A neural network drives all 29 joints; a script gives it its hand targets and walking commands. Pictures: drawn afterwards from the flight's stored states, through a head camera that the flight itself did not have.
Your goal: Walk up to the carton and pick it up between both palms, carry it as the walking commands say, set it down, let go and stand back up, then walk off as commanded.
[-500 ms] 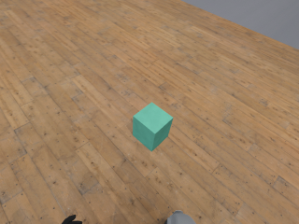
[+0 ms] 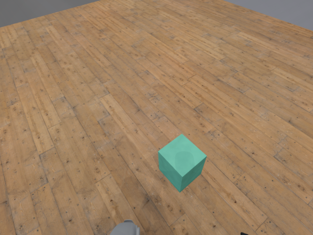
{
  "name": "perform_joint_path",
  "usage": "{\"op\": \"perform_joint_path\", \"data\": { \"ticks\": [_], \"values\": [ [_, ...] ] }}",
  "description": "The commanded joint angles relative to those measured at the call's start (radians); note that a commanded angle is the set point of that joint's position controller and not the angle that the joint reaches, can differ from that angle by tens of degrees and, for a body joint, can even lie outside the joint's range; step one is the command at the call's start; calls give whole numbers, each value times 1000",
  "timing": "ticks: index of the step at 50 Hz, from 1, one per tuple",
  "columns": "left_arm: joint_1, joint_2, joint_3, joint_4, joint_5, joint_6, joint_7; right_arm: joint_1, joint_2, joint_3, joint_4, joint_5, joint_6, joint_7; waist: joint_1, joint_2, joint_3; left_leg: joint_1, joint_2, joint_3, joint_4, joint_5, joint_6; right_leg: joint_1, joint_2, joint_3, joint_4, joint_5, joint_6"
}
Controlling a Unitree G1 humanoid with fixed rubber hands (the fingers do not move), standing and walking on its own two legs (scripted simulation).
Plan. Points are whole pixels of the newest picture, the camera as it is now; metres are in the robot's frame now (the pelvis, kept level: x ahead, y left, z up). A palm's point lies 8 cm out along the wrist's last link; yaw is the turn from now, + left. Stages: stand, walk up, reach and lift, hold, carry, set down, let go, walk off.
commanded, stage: walk up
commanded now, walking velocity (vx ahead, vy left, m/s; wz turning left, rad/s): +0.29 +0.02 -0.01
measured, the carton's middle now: (180, 163) +0.65 -0.06 -0.66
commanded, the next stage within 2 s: none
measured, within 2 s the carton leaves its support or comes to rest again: neither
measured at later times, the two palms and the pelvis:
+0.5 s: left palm (83, 207) +0.22 +0.26 -0.15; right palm out of the picture +0.10 -0.22 -0.13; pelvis +0.14 +0.02 +0.00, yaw +0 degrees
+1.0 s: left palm (94, 216) +0.19 +0.22 -0.15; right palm out of the picture +0.17 -0.23 -0.15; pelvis +0.17 -0.01 +0.00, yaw -1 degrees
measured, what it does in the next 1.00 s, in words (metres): walks ahead: left foot, then right foot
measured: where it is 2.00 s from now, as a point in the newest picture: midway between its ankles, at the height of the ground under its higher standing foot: outside the picture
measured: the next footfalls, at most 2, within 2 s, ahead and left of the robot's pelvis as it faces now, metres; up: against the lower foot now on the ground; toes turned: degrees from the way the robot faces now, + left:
left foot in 0.12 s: +0.20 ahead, +0.14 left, +0.00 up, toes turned +4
right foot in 0.56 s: +0.24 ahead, -0.12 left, +0.00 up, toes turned -5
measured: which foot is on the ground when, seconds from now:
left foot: up 0.00-0.10, down 0.12-1.00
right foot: down 0.00-0.14, up 0.16-0.54, down 0.56-1.00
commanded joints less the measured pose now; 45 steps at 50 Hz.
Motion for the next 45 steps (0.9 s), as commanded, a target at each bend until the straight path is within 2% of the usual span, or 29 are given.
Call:
{"op": "perform_joint_path", "data": {
  "ticks": [1, 2, 4, 5, 6, 7, 8, 9, 10, 11, 12, 14, 17, 19, 21, 22, 23, 24, 25, 26, 27, 28, 29, 30, 31, 32, 35, 39, 45],
  "values": [
    [-7, 146, 27, -29, -3, 1, 4, -44, 3, 11, -57, 12, -21, 2, -34, -285, 19, 125, -10, 24, -156, 5, 3, -68, -155, 34, -123, 283, -118],
    [7, 151, 24, -22, -4, 10, 4, -47, -4, 7, -57, 12, -27, -2, -37, -284, 19, 172, -25, 46, -173, -9, 2, -88, -152, 37, -117, 226, -124],
    [22, 164, 29, -14, -12, 22, 7, 6, -20, 1, -34, 9, -38, -15, -61, -192, 20, 263, -25, 63, -259, -12, 3, -110, -166, 70, -59, 168, -123],
    [28, 158, 28, -12, -18, 25, 8, 84, -41, -6, -5, 2, -48, -22, -87, -124, -14, 358, -28, 78, -308, -5, 8, -123, -145, 58, 43, 169, -109],
    [45, 131, 20, -15, -23, 26, 9, 185, -88, -21, 26, -9, -62, -32, -123, -35, -75, 488, 1, 50, -329, 3, 23, -160, -96, 31, 215, 150, -87],
    [62, 90, 14, -30, -24, 27, 9, 288, -172, -44, 45, -25, -76, -43, -143, 178, -147, 604, 204, -196, -377, 115, 54, -295, -23, -9, 458, -76, -37],
    [116, 62, 13, -44, -19, 40, 9, 328, -269, -60, 40, 1, -65, -45, -179, 334, -233, 687, 411, -518, -525, 77, 176, -456, 61, 45, 688, -388, -7],
    [76, 118, 46, -25, 3, 60, 5, 332, -270, -54, 40, 3, -55, -51, -150, 103, -194, 587, 455, -577, -524, 64, 172, -464, 9, 168, 808, -342, 4],
    [32, 116, 47, -36, 4, 70, -2, 274, -219, -42, 39, 5, -52, -59, -116, 55, -123, 483, 404, -474, -524, 93, 153, -469, -12, 188, 853, -263, -1],
    [21, 81, 39, -35, 2, 74, -7, 216, -141, -25, 35, 5, -54, -59, -86, 60, -63, 393, 332, -344, -523, 137, 136, -444, -29, 185, 830, -186, 0],
    [22, 66, 36, -33, 2, 81, -12, 178, -91, -20, 23, 6, -61, -57, -67, 94, -34, 344, 272, -252, -524, 149, 123, -417, -36, 173, 804, -126, 7],
    [31, 61, 34, -30, 6, 100, -23, 159, -74, -16, 8, 5, -68, -49, -56, 167, -61, 297, 210, -147, -519, 160, 108, -354, -16, 137, 792, -60, 28],
    [-60, 72, 27, -60, 5, 113, -30, 216, -90, -18, 15, 1, -74, -51, -78, 166, -57, 306, 218, -128, -537, 120, 122, -386, -7, 117, 749, -31, 41],
    [-135, 73, 20, -87, 4, 116, -36, 252, -97, -20, 24, -3, -74, -54, -96, 167, -30, 331, 213, -121, -561, 56, 129, -414, -13, 107, 639, -16, 46],
    [-216, 66, 11, -111, -2, 118, -39, 264, -98, -17, 27, -13, -71, -56, -115, 173, -20, 347, 207, -119, -574, 62, 138, -414, -9, 102, 524, 10, 46],
    [-220, 65, 11, -116, -10, 118, -31, 240, -91, -11, 16, -14, -74, -61, -104, 155, -23, 333, 183, -79, -535, 241, 131, -344, 8, 102, 431, 13, 37],
    [-227, 55, 0, -130, -31, 104, -16, 215, -63, -1, 24, 1, -66, -62, -101, 240, -41, 368, 116, -6, -476, 495, 146, -284, 40, 82, 330, -17, 36],
    [-210, 65, 2, -125, -33, 95, -7, 226, -80, -6, 32, 3, -59, -60, -105, 239, -85, 407, 105, 7, -444, 550, 151, -244, 63, 47, 282, 0, 37],
    [-186, 71, 5, -111, -34, 92, 1, 231, -92, -10, 33, 5, -54, -60, -100, 189, -108, 416, 109, 6, -406, 513, 152, -200, 70, 30, 210, 38, 33],
    [-157, 68, 4, -94, -35, 89, 7, 226, -100, -14, 31, 7, -46, -59, -87, 146, -110, 382, 105, -10, -388, 394, 143, -144, 71, 9, 116, 104, 23],
    [-136, 71, 3, -84, -30, 83, 11, 234, -86, -12, 28, 6, -38, -57, -80, 96, -103, 329, 96, -29, -379, 241, 128, -79, 40, 19, 60, 143, 7],
    [-116, 93, 6, -83, -21, 73, 13, 269, -45, 0, 30, 7, -29, -56, -75, 7, -103, 276, 66, -36, -330, 62, 102, -13, -36, 89, 28, 215, -7],
    [-114, 140, 12, -87, -12, 65, 12, 300, 4, 14, 23, 8, -21, -54, -90, -143, -91, 212, 2, -18, -247, -185, 67, 8, -166, 234, -3, 355, -23],
    [-193, 171, 13, -104, -14, 70, 11, 330, 36, 29, 34, 16, -3, -62, -79, -300, -97, 253, -37, -4, -244, -297, 31, -107, -234, 333, -92, 251, -94],
    [-226, 156, 12, -98, -13, 73, 13, 304, 12, 22, 50, 20, 14, -63, -85, -278, -48, 269, -35, -27, -229, -296, 26, -145, -204, 322, -151, 102, -106],
    [-252, 144, 11, -94, -15, 73, 15, 288, 6, 18, 57, 19, 18, -61, -96, -276, -23, 281, -39, -39, -248, -249, 31, -156, -171, 296, -157, 44, -94],
    [-267, 127, 15, -80, -27, 77, 22, 285, 5, 18, 89, 14, 0, -61, -110, -205, -41, 343, -37, -23, -368, -114, 33, -129, -109, 216, -103, 74, -73],
    [-242, 100, 7, -57, -30, 79, 21, 244, -1, 17, 110, 12, -6, -64, -91, -99, -5, 356, -17, -53, -428, -65, 40, -146, -78, 211, -110, -12, -53],
    [-213, 88, 7, -14, -29, 71, 19, 223, 5, 26, 148, 15, -20, -68, -79, -41, -29, 373, 3, -71, -471, -24, 42, -98, -48, 178, -66, 81, -35]
  ]
}}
